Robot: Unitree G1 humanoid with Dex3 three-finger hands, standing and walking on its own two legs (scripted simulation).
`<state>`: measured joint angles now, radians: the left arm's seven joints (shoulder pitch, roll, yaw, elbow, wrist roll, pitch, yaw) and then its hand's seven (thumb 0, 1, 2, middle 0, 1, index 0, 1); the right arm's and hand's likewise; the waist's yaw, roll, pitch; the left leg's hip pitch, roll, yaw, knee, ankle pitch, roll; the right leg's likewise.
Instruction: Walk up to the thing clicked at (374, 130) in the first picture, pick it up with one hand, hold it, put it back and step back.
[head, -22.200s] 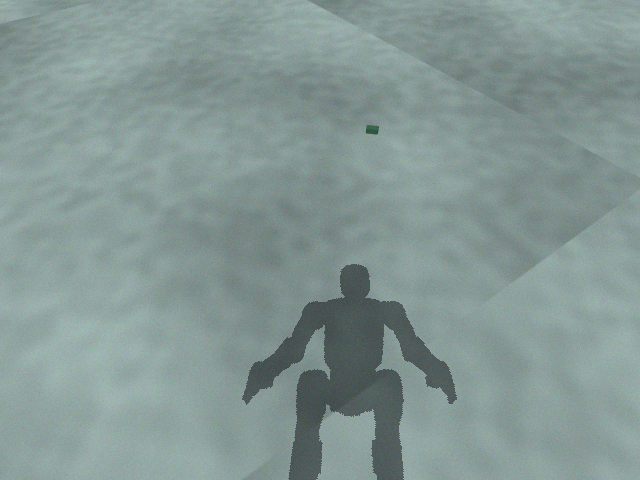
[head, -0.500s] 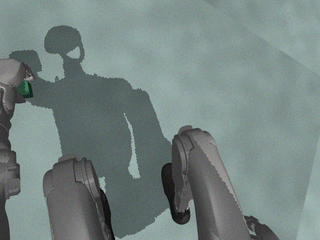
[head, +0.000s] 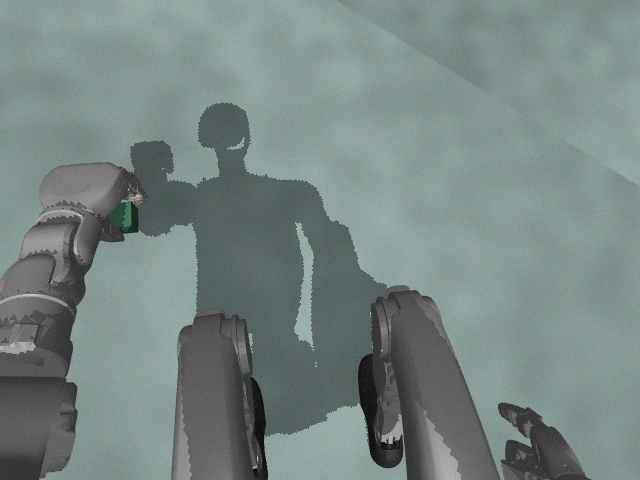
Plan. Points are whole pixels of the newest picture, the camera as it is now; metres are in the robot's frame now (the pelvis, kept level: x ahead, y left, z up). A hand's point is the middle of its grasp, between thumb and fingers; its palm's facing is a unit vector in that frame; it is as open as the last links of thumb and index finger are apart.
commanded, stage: lift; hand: left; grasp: from above
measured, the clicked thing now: (111, 219) +0.46 +0.28 -0.14
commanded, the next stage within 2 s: hold in 1.06 s
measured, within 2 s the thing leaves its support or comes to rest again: neither
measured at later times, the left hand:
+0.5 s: hand out of the picture +0.37 +0.25 +0.11, palm faces -0.44 -0.07 -0.90, open 6.5 cm
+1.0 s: hand out of the picture +0.38 +0.24 +0.22, palm faces -0.44 -0.07 -0.89, open 6.5 cm
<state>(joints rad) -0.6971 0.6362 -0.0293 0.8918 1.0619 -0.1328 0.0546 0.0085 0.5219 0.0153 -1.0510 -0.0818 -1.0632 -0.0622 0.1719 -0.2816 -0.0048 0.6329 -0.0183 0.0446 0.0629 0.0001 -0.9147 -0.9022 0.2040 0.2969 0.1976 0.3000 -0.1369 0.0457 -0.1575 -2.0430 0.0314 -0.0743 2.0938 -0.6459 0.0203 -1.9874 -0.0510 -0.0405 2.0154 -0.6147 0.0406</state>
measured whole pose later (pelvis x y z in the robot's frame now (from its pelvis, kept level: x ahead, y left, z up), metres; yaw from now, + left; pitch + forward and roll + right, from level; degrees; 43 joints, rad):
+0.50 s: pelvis +0.02 +0.00 +0.18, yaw +2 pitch +21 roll -3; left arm -0.38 0.50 -0.13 0.71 1.00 -0.05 0.06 0.01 0.52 0.00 -1.09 -0.03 -1.09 -0.02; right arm 0.19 -0.24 -0.01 0.70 0.04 0.00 -0.05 0.00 -0.90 -0.90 0.21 0.30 0.20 0.30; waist -0.08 0.04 -0.16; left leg -1.30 0.05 -0.02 1.46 -0.54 0.01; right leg -1.27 -0.04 -0.03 1.40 -0.50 0.03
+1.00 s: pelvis +0.06 +0.00 +0.29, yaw +2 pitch +12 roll -1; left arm -0.36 0.41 -0.18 0.84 1.01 -0.02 0.13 0.01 0.52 0.02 -1.07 -0.04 -1.08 -0.04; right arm 0.25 -0.24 -0.04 0.74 0.05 -0.01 -0.06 0.00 -0.90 -0.90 0.20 0.30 0.20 0.30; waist -0.06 0.03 -0.09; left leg -0.75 0.05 0.02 0.95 -0.41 0.00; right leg -0.75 -0.03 -0.01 0.91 -0.37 0.03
